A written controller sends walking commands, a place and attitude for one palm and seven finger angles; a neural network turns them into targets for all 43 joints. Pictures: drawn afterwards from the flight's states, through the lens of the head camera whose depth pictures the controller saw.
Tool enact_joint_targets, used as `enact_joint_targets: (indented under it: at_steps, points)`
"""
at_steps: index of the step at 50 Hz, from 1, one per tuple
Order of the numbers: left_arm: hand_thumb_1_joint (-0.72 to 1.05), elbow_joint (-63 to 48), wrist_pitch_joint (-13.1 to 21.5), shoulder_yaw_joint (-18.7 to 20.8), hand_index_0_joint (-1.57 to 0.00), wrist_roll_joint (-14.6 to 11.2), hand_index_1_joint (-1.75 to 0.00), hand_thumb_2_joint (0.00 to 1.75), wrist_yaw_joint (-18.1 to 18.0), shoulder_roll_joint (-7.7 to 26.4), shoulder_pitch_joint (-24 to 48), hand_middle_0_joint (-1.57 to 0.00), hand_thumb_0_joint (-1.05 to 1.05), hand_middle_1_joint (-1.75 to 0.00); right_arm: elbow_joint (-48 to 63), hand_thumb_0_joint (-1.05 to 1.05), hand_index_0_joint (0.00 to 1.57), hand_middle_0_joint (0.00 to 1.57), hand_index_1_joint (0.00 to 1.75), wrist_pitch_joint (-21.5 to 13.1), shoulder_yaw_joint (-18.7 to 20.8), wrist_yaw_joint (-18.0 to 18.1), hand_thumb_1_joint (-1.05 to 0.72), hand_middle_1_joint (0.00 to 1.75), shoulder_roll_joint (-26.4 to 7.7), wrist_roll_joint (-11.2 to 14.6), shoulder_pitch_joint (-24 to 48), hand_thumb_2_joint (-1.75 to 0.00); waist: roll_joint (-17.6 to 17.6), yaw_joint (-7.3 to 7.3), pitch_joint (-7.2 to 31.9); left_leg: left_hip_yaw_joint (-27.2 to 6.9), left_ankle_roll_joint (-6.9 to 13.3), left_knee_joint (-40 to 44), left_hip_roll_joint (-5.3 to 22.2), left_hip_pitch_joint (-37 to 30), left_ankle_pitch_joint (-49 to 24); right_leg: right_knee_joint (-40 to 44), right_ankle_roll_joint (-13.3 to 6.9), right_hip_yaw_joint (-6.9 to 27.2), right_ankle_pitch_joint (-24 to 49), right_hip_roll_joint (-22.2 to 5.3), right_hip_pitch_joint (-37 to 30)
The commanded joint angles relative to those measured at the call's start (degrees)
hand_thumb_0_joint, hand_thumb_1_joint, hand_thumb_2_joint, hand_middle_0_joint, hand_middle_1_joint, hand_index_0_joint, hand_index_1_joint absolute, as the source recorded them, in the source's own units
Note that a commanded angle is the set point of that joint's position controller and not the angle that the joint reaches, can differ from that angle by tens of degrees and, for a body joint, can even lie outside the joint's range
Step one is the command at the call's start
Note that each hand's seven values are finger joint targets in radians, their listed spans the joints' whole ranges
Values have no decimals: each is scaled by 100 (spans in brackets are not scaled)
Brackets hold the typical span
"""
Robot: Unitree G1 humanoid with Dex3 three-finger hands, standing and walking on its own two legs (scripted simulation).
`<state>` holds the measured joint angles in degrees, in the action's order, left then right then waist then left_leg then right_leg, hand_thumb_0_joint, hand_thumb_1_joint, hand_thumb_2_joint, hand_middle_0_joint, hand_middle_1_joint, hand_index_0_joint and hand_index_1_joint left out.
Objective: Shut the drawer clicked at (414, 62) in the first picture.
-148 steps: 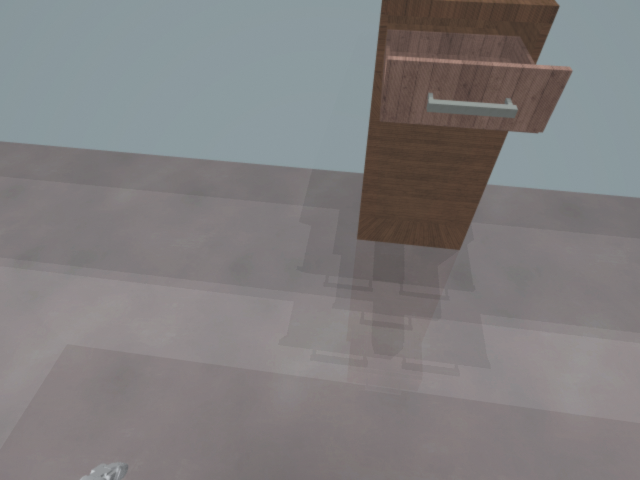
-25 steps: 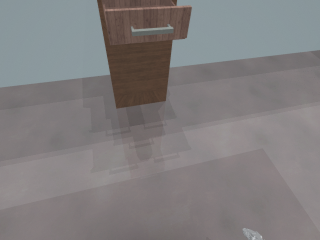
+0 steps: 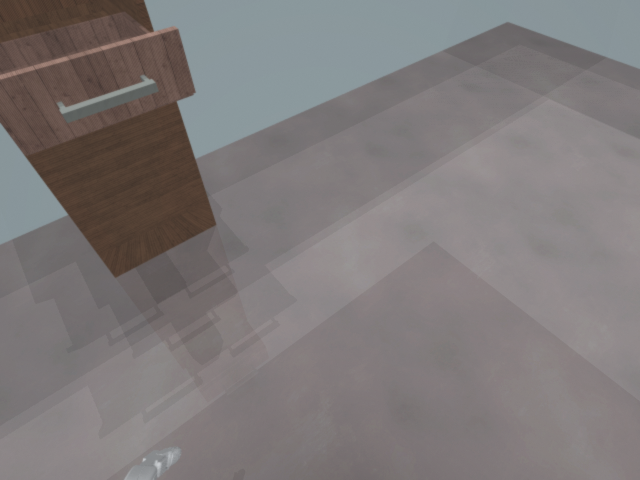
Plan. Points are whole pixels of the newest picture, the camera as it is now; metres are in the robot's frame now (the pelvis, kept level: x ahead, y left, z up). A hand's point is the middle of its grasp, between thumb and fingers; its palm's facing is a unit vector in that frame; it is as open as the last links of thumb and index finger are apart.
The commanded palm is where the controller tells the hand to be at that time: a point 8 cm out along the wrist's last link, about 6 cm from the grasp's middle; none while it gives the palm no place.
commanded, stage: walk to a spot facing it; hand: left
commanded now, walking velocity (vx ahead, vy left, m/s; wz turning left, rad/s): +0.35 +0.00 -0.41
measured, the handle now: (108, 96) +0.81 +0.46 +0.05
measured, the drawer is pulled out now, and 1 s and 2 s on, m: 0.27 0.27 0.27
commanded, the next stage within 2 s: turn to face it in 0.86 s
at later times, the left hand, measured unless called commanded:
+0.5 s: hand (185, 402) +0.26 +0.23 -0.17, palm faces -0.16 -0.97 -0.16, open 7.4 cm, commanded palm none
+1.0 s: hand (311, 246) +0.58 +0.04 -0.15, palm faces -0.47 -0.86 -0.21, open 7.4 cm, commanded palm none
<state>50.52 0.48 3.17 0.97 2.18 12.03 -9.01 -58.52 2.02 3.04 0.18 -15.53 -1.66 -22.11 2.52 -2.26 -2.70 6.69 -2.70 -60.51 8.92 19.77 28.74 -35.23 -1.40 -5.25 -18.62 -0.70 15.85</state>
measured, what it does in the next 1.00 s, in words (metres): walks ahead, turning right: left foot, then right foot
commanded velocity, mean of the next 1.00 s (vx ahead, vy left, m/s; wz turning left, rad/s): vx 0.30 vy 0.00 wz -0.38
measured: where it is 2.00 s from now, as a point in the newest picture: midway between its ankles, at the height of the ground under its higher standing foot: (371, 383)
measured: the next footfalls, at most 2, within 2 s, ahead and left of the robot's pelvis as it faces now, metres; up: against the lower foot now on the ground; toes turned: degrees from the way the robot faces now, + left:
left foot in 0.32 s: +0.27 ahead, +0.13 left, +0.00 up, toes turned +0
right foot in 0.86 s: +0.45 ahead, -0.19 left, +0.00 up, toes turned -33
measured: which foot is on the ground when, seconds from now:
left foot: up 0.00-0.30, down 0.32-0.84, up 0.86-1.00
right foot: down 0.00-0.32, up 0.34-0.84, down 0.86-1.00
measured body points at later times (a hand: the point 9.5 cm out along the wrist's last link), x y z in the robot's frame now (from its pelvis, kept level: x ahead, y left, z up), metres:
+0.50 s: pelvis +0.20 +0.04 +0.01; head +0.21 +0.07 +0.46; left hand +0.27 +0.28 -0.15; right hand +0.20 -0.20 -0.12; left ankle +0.23 +0.13 -0.72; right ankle +0.13 -0.08 -0.62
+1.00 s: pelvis +0.39 -0.08 +0.00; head +0.42 -0.10 +0.45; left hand +0.60 +0.08 -0.14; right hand +0.26 -0.27 -0.16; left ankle +0.39 +0.09 -0.62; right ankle +0.41 -0.17 -0.72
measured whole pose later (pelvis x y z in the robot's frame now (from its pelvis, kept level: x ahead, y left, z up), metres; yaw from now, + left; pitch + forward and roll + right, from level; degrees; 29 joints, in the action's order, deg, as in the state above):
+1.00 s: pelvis +0.39 -0.08 +0.00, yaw -28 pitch -1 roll +0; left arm 54.8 2.1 3.4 0.9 0.7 11.0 -7.7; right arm -59.6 -0.4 2.8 0.8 -9.4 -1.5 -18.5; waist 0.3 -2.8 -5.2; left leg 4.5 -2.8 -74.4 9.7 25.7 20.6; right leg -33.1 -4.8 -7.3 -12.1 1.2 20.3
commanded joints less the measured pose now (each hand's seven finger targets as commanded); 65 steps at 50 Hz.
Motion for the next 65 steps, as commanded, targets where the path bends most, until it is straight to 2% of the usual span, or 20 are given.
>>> enact_joint_targets:
  at_steps: [1,4,11,14,16,17,19,23,36,39,41,42,43,45,47,50,61,63,64,65]
  points:
    - [90,-43,137,267,-20,24,-30,90,-204,1113,-554,-20,0,-30,916,0,20,20,30,-366,131,-83,-90,30,-349,-27,959,-90,-858,312,-209,-395,-139,-335,147,1878,-852,2364,-936,2089,-385,-1520,-689]
    - [90,79,239,245,-20,34,-30,90,-195,1056,-556,-20,0,-30,795,0,20,20,30,-333,129,-127,-90,30,-219,-13,653,-90,-1017,150,-204,-213,-199,276,26,1485,-1351,2429,-856,1556,168,-1213,-425]
    - [90,389,274,257,-20,52,-30,90,-204,1111,-833,-20,0,-30,1058,0,20,20,30,-503,101,-180,-90,30,-90,43,1232,-90,-1062,276,-251,-115,-47,2014,-310,697,-1491,2110,-778,1695,708,-1152,-532]
    - [90,408,249,300,-20,20,-30,90,-203,994,-583,-20,0,-30,622,0,20,20,30,-606,198,-47,-90,30,-400,24,-61,-90,-489,-356,228,-75,36,3051,-488,-1465,-1663,528,-474,1379,1346,-655,51]
    - [90,217,205,187,-20,-60,-30,90,-97,296,-984,-20,0,-30,316,0,20,20,30,-635,364,72,-90,30,-1403,-81,-1334,-90,2108,-570,1082,-3411,794,4646,1930,-2985,-168,-3056,9,378,-1505,577,1854]
    - [90,178,207,206,-20,-9,-30,90,-119,478,-784,-20,0,-30,353,0,20,20,30,-585,294,118,-90,30,-1225,-32,-987,-90,1649,-489,938,-3877,1036,4927,2193,-2480,693,-3897,-96,868,-1322,171,2131]
    - [90,250,199,226,-20,53,-30,90,-24,406,-343,-20,0,-30,495,0,20,20,30,-649,146,113,-90,30,-525,-21,-147,-90,506,-191,-191,-2678,854,5105,1687,-1219,502,-4196,-84,786,-210,-342,2356]
    - [90,500,-37,228,-20,96,-30,90,22,83,-949,-20,0,-30,385,0,20,20,30,-772,42,144,-90,30,-33,35,186,-90,500,304,-117,-626,581,5000,1066,-728,-1352,-3796,113,603,612,-485,1854]
    - [90,-164,-32,144,-20,83,-30,90,116,-93,967,-20,0,-30,-70,0,20,20,30,-693,120,116,-90,30,-184,-18,-650,-90,423,-176,-593,734,822,4655,1196,-2020,-3366,-730,94,-177,920,-475,2172]
    - [90,-73,45,175,-20,83,-30,90,91,56,580,-20,0,-30,-39,0,20,20,30,-658,184,110,-90,30,-343,-20,-572,-90,361,92,-224,1055,731,3685,1249,-2218,-5379,-307,-189,-494,448,-61,1219]
    - [90,359,169,279,-20,111,-30,90,35,423,-941,-20,0,-30,79,0,20,20,30,-631,196,74,-90,30,-527,45,-323,-90,185,845,764,1327,397,1528,989,-1676,-6044,396,-386,-712,807,289,-1050]
    - [90,537,235,433,-20,121,-30,90,-51,1114,-1735,-20,0,-30,222,0,20,20,30,-616,140,-19,-90,30,-236,138,-406,-90,-903,1160,1460,1301,159,-234,547,117,-3328,623,-758,912,914,-931,-2883]
    - [90,618,240,540,-20,0,-30,90,-130,1684,-2125,-20,0,-30,488,0,20,20,30,-636,77,26,-90,30,125,184,-226,-90,-1657,1096,1919,640,-113,-2090,-381,1742,589,1175,-1486,3693,2327,-2478,-3660]
    - [90,358,168,479,-20,-61,-30,90,-192,1499,-1263,-20,0,-30,597,0,20,20,30,-612,132,67,-90,30,9,148,352,-90,-854,812,1238,-426,8,-2478,25,1996,-289,1727,-1386,3209,1319,-2316,-2299]
    - [90,230,228,288,-20,-38,-30,90,-237,876,-475,-20,0,-30,406,0,20,20,30,-468,117,65,-90,30,76,32,369,-90,-384,339,298,-523,7,-1690,304,1352,-982,2010,-1001,2008,1293,-1725,-395]
    - [90,267,323,148,-20,25,-30,90,-280,590,-206,-20,0,-30,27,0,20,20,30,-276,20,66,-90,30,306,-5,-395,-90,-612,-138,471,-415,-65,-850,145,791,-1227,1991,-805,902,2383,-1295,174]
    - [90,601,183,109,-20,17,-30,90,-383,593,-661,-20,0,-30,366,0,20,20,30,-254,-44,-40,-90,30,320,67,982,-90,-860,326,84,-148,25,2072,-308,402,-1333,1443,-588,210,3189,-1648,-826]
    - [90,572,113,160,-20,1,-30,90,-404,651,-665,-20,0,-30,367,0,20,20,30,-225,14,-56,-90,30,177,37,723,-90,-639,178,120,-98,101,2771,-407,-220,-1892,718,-335,-72,2951,-1564,-714]
    - [90,513,75,179,-20,-22,-30,90,-393,621,-746,-20,0,-30,345,0,20,20,30,-235,75,-56,-90,30,-76,16,429,-90,-70,58,404,-425,280,3148,-215,-918,-3151,-106,-78,-279,2496,-1335,-348]
    - [90,372,46,175,-20,-82,-30,90,-378,395,-915,-20,0,-30,410,0,20,20,30,-247,181,-28,-90,30,-584,-34,139,-90,1119,-7,681,-1926,936,3422,938,-1670,-5157,-1254,347,-602,637,-681,669]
